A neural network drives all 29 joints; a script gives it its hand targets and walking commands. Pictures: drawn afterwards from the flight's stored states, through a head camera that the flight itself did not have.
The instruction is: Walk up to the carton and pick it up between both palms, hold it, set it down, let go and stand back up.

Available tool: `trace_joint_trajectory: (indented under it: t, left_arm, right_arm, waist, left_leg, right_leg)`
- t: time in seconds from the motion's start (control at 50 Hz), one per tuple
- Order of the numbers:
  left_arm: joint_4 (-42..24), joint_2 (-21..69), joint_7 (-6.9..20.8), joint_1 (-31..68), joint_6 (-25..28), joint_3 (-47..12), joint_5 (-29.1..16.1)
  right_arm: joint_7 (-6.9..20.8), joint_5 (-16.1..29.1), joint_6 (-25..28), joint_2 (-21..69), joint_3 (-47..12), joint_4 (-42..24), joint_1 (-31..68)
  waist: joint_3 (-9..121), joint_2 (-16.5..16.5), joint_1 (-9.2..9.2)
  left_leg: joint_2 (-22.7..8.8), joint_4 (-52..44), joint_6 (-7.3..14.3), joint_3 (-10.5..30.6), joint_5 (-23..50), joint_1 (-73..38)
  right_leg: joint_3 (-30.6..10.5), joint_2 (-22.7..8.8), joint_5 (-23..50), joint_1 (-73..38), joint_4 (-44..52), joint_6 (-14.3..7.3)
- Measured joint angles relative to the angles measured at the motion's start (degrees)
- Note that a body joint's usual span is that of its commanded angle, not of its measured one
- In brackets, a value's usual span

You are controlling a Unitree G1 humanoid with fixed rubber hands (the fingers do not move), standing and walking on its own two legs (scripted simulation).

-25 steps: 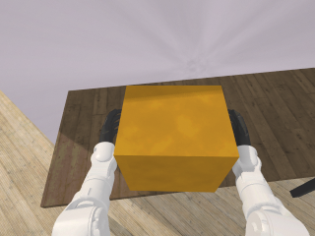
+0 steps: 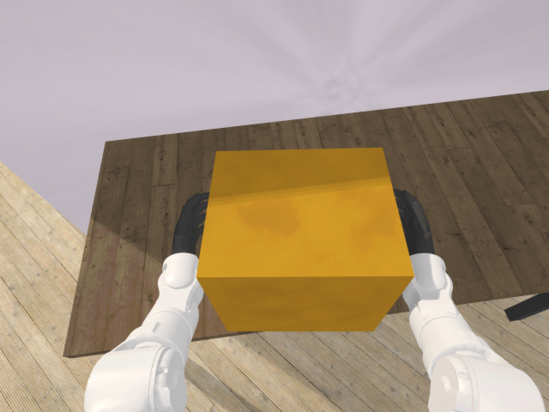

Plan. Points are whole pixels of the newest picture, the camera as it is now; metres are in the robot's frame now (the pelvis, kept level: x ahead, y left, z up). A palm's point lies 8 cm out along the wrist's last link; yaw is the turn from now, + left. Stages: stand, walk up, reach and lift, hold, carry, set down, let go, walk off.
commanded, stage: set down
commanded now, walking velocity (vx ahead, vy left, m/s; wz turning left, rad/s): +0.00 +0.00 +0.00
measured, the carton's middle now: (299, 246) +0.39 -0.03 -0.07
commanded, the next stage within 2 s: none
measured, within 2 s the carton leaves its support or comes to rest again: neither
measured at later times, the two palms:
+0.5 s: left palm (188, 249) +0.38 +0.15 -0.02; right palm (417, 248) +0.35 -0.21 -0.02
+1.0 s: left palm (188, 248) +0.38 +0.15 -0.03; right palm (415, 249) +0.35 -0.21 -0.03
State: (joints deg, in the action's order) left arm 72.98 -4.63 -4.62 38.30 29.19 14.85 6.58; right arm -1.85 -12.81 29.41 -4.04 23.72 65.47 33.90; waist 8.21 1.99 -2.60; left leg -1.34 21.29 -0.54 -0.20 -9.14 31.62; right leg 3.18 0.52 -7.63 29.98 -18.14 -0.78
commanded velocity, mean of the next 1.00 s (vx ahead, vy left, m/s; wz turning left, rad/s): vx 0.00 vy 0.00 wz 0.00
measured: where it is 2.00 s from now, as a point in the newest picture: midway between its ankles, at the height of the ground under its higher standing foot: outside the picture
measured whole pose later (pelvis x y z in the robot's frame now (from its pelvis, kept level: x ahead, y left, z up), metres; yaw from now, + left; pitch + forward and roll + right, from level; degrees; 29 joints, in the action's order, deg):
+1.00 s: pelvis -0.02 +0.01 -0.01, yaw -1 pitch +23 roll -1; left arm 84.0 -6.7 -3.7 45.1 39.4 19.7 7.5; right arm 0.6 -17.2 36.5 -4.9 33.0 75.7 41.8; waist 9.7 2.1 -3.1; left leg -1.5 30.2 0.1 -1.4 -11.4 42.1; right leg 2.6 0.1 -9.7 41.0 -27.4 -0.5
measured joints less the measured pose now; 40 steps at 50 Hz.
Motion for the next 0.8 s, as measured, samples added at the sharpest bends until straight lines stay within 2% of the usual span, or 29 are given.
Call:
trace_joint_trajectory:
  t: [0.36,0.58,0.8]
  left_arm:
    - [7.01,-1.16,-0.66,3.86,6.15,0.44,-1.21]
    - [9.81,-1.86,0.28,5.93,8.14,2.82,-0.33]
    - [10.62,-2.06,0.62,6.48,9.27,4.19,0.45]
  right_arm:
    - [0.76,-1.25,4.2,-1.03,3.18,6.66,4.65]
    - [1.31,-4.03,5.22,-0.52,7.28,8.06,6.32]
    - [1.86,-4.62,6.28,-0.47,9.0,9.32,7.15]
  waist:
    - [1.75,0.69,-0.19]
    - [1.65,0.11,-0.42]
    - [1.89,0.0,-0.45]
  left_leg:
    - [-0.21,3.97,0.1,-0.16,-0.29,6.57]
    - [-0.13,5.86,0.17,-0.35,-0.68,8.53]
    - [-0.16,7.62,0.45,-0.89,-1.55,9.82]
  right_leg:
    - [0.05,0.0,-0.21,6.58,-3.91,-0.07]
    - [0.01,-0.23,-1.0,8.95,-6.59,-0.1]
    - [-0.37,-0.33,-1.61,10.35,-8.23,0.13]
